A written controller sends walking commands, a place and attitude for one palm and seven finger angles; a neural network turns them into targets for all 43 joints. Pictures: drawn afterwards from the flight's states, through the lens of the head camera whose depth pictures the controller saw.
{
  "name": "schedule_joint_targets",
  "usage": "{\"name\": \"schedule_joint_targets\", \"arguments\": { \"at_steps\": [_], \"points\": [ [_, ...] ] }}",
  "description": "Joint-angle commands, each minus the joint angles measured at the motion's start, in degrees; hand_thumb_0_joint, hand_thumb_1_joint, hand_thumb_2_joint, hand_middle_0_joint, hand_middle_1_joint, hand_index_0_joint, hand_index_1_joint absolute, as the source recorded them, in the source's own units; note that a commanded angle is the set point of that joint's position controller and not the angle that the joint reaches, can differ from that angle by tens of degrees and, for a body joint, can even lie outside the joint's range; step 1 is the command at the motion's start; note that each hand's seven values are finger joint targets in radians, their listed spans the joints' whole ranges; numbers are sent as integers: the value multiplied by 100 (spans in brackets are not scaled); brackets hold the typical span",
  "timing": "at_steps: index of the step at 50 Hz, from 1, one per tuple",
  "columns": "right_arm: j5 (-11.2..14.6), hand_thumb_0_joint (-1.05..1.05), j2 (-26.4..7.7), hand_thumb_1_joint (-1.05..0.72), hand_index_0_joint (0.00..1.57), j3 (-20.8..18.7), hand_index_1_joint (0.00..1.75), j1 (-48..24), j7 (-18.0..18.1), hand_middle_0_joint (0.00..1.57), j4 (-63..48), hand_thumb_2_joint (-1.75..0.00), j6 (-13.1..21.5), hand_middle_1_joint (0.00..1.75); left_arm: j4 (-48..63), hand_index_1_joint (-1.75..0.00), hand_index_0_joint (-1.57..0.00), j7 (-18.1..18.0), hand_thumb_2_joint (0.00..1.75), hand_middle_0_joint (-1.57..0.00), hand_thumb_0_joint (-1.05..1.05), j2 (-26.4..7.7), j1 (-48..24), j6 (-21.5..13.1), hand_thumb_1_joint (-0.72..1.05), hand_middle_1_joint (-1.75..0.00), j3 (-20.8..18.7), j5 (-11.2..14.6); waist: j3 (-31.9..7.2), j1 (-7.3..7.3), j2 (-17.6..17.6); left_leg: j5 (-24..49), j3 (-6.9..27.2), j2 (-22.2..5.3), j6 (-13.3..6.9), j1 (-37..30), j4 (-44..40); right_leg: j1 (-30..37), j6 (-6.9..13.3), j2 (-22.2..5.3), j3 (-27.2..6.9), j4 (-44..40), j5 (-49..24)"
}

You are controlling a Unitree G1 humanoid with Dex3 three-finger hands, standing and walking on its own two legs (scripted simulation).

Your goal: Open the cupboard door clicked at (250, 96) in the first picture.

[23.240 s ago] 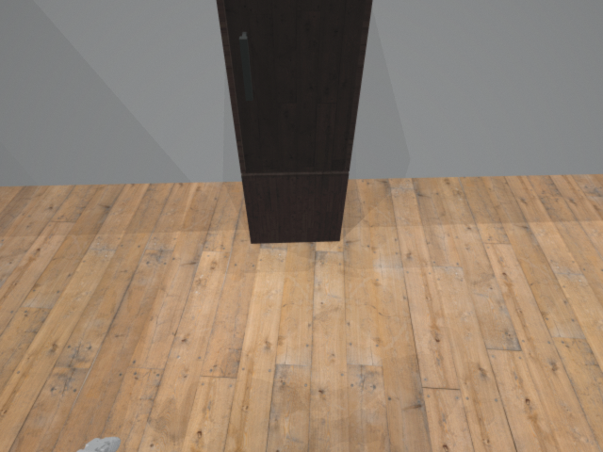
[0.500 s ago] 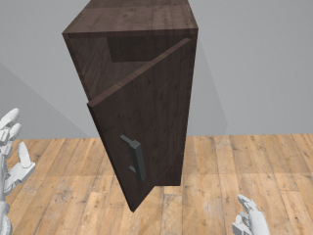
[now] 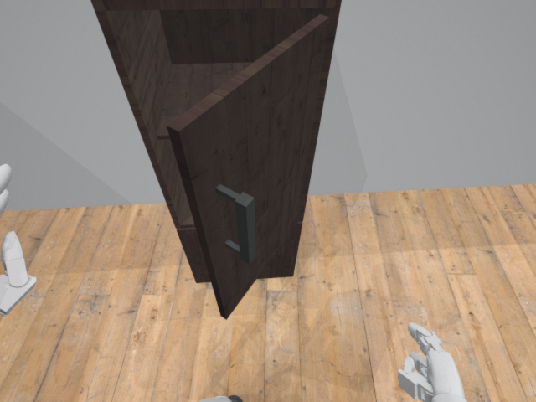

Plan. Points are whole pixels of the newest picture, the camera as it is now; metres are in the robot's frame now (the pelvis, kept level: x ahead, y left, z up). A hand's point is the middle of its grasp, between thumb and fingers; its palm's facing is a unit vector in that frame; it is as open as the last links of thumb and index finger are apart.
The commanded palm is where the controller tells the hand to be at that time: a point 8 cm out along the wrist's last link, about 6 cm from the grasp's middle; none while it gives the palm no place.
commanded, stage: step back with the hand held close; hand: left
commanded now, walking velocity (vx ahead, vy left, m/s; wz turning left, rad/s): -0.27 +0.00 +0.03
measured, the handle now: (236, 226) +0.37 +0.08 +0.04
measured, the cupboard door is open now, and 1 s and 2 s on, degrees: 52 52 52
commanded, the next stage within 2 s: stop stepping back and stand still in 0.46 s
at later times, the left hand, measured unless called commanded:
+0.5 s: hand out of the picture +0.09 +0.26 +0.18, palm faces +0.48 -0.74 -0.47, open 7.4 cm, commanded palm +0.02 +0.29 +0.18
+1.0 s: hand out of the picture +0.01 +0.25 +0.17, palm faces +0.39 -0.78 -0.50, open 7.4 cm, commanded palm -0.04 +0.29 +0.18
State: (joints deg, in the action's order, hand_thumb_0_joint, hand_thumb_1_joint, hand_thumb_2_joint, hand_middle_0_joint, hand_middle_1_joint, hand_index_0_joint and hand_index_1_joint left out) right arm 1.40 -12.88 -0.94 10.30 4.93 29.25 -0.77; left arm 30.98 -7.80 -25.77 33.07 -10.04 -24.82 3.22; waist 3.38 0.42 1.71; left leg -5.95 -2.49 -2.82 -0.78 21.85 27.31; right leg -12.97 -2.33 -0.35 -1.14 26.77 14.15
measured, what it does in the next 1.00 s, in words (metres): walks backwards: right foot, then left foot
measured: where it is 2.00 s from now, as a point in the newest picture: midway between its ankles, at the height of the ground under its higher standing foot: outside the picture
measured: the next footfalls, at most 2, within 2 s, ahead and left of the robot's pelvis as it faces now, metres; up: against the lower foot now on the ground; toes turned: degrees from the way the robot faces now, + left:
right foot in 0.50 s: -0.16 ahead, -0.10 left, +0.00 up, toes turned -1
left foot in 0.70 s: -0.11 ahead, +0.11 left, +0.00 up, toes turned +2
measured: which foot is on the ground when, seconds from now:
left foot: down 0.00-0.50, up 0.52-0.68, down 0.70-1.00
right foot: down 0.00-0.30, up 0.32-0.48, down 0.50-1.00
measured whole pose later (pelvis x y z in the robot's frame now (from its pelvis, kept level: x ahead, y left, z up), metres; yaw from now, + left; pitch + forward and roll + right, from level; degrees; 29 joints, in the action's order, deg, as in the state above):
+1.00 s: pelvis -0.18 -0.01 +0.00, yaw +1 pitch +0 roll -1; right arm -0.4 -11.1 0.4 14.2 3.6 35.0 6.1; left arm 29.6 -9.0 -24.5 34.8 -10.1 -23.3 2.3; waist -0.7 1.4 0.4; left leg -11.6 -1.5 -0.9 -0.1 21.2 27.8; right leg -10.0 3.3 3.4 2.5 24.5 14.8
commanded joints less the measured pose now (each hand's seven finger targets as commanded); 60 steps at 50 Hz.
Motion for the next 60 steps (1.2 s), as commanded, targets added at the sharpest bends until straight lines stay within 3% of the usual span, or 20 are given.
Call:
{"name": "schedule_joint_targets", "arguments": {
  "at_steps": [1,5,10,13,15,16,22,23,25,26,30,32,34,36,37,40,43,47,50,60],
  "points": [
    [-41,0,-822,-90,20,-278,30,-524,50,20,-836,-90,503,30,933,-30,-20,-160,90,-20,0,-812,-8,-465,90,-30,-877,-47,-705,-96,971,-2961,827,-650,-314,1021,-1499,923,97,430,306,571,245],
    [-50,0,-746,-90,20,-310,30,-402,21,20,-749,-90,704,30,1133,-30,-20,-147,90,-20,0,-846,6,-565,90,-30,-913,-43,-849,-73,565,-2777,579,-367,-214,823,-865,470,243,281,4,159,660],
    [-150,0,-601,-90,20,-279,30,-173,21,20,-246,-90,715,30,1152,-30,-20,-295,90,-20,0,-797,-578,-485,90,-30,-536,-83,-745,128,-983,-1204,54,350,169,-1379,1536,-2219,755,-963,-920,-1124,886],
    [-162,0,-756,-90,20,-229,30,-458,143,20,-353,-90,728,30,1183,-30,-20,-281,90,-20,0,-940,-1205,-477,90,-30,-558,-87,-236,89,135,-1485,864,-239,-38,-587,-418,-1667,171,-89,-133,-87,704],
    [-169,0,-839,-90,20,-268,30,-587,147,20,-415,-90,849,30,1045,-30,-20,-264,90,-20,0,-877,-918,-598,90,-30,-842,-135,-689,-25,1683,-4235,2447,-1462,-606,1326,-2279,314,23,704,214,2213,1045],
    [-205,0,-765,-90,20,-324,30,-549,109,20,-399,-90,883,30,1030,-30,-20,-248,90,-20,0,-932,-916,-626,90,-30,-973,-159,-837,-51,1614,-4184,2515,-1669,-792,1728,-2466,670,91,778,141,3229,1121],
    [-137,0,-514,-90,20,-277,30,-616,-274,20,-324,-90,984,30,1447,-30,-20,-183,90,-20,0,-780,-136,-625,90,-30,-684,172,-1176,-190,1463,-2072,801,-851,-110,368,-1332,244,459,502,451,678,1717],
    [-134,0,-487,-90,20,-277,30,-541,-260,20,-284,-90,970,30,1409,-30,-20,-174,90,-20,0,-920,-43,-620,90,-30,-794,179,-989,-139,1107,-1841,491,-599,46,222,-764,27,507,176,143,-402,1399],
    [-163,0,-419,-90,20,-203,30,-489,-221,20,-171,-90,867,30,1522,-30,-20,-197,90,-20,0,-1276,-437,-722,90,-30,-852,79,-804,-104,-1033,-1493,35,263,456,-351,2149,-1486,1128,-1848,-2369,-1898,218],
    [-232,0,-450,-90,20,-191,30,-503,-212,20,-113,-90,862,30,1177,-30,-20,-272,90,-20,0,-1296,-651,-656,90,-30,-852,28,-777,-157,-1105,-1974,294,321,433,275,3164,-1332,1348,-2117,-2120,-1525,-1050],
    [-154,0,-357,-90,20,-82,30,-591,1,20,-243,-90,682,30,729,-30,-20,-257,90,-20,0,-922,-407,-330,90,-30,-678,-61,-927,-30,-972,-1532,114,228,217,250,1756,183,900,-1188,-830,-63,-4186],
    [-157,0,-435,-90,20,-46,30,-433,78,20,-222,-90,701,30,786,-30,-20,-282,90,-20,0,-929,-515,-311,90,-30,-676,-46,-1039,28,-512,-421,-72,367,105,-747,177,134,590,-787,-545,77,-3454],
    [-125,0,-706,-90,20,-159,30,-342,96,20,-343,-90,835,30,1090,-30,-20,-278,90,-20,0,-980,-620,-349,90,-30,-648,-7,-1238,-100,224,1523,741,-548,-161,-1679,-523,-130,175,-181,-249,331,-1472],
    [-105,0,-744,-90,20,-198,30,-208,22,20,-381,-90,992,30,878,-30,-20,-253,90,-20,0,-934,-393,-374,90,-30,-649,-50,-1365,-175,279,2040,1161,-913,-320,-1996,-532,-404,117,181,-78,295,37],
    [-149,0,-614,-90,20,-137,30,-201,-3,20,-338,-90,1018,30,1119,-30,-20,-205,90,-20,0,-961,-345,-360,90,-30,-659,15,-1303,-36,1148,1324,1520,-949,-236,-1740,-1132,-414,100,287,105,673,764],
    [-192,0,-555,-90,20,-117,30,-219,-99,20,-303,-90,1153,30,1286,-30,-20,-228,90,-20,0,-750,-172,-400,90,-30,-584,-85,-835,-11,1160,-2177,1690,-1103,-450,-489,-1946,-35,172,217,-51,1275,987],
    [-162,0,-639,-90,20,-132,30,-310,-86,20,-361,-90,1107,30,1070,-30,-20,-266,90,-20,0,-844,165,-300,90,-30,-680,-92,-663,-8,918,-3057,1092,-748,-220,330,-2024,809,210,392,455,223,696],
    [-234,0,-578,-90,20,-153,30,-234,-47,20,-271,-90,949,30,878,-30,-20,-265,90,-20,0,-925,-78,-322,90,-30,-709,-53,-744,93,346,-1848,422,-93,86,-158,-649,556,565,-107,-111,-1046,686],
    [-182,0,-613,-90,20,-248,30,-148,-64,20,-145,-90,842,30,619,-30,-20,-272,90,-20,0,-767,-198,-223,90,-30,-503,-46,-465,35,-904,-1199,248,153,104,-112,1626,-671,1174,-1341,-2001,-1795,2318],
    [-162,0,-636,-90,20,-148,30,-209,-11,20,-80,-90,1014,30,509,-30,-20,-231,90,-20,0,-876,-739,-517,90,-30,-518,-114,-237,-3,174,-618,593,-184,-237,-824,-272,-210,425,-384,-527,-508,172]
  ]
}}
